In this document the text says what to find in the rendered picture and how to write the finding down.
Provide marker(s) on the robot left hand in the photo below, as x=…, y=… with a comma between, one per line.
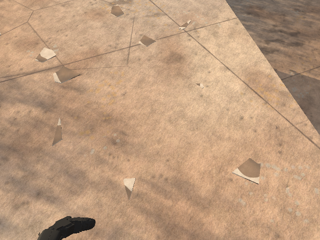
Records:
x=66, y=227

